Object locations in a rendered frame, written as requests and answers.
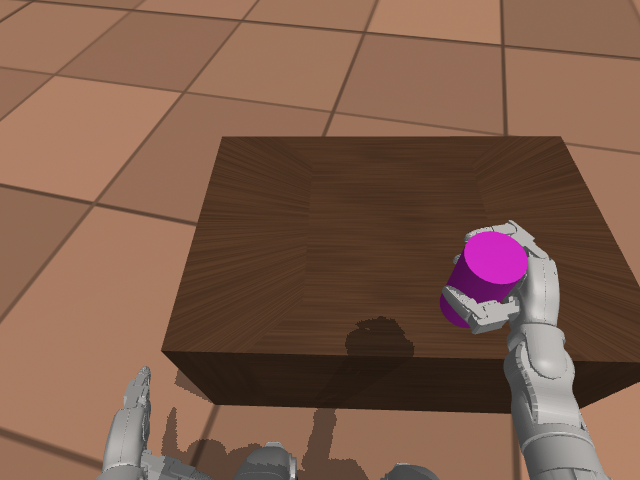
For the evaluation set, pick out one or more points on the right robot arm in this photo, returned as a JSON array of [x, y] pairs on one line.
[[552, 434]]

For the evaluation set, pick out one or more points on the can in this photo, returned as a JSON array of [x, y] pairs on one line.
[[489, 266]]

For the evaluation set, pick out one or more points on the left robot hand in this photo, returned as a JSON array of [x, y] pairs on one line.
[[127, 439]]

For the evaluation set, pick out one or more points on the right robot hand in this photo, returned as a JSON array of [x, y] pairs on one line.
[[535, 297]]

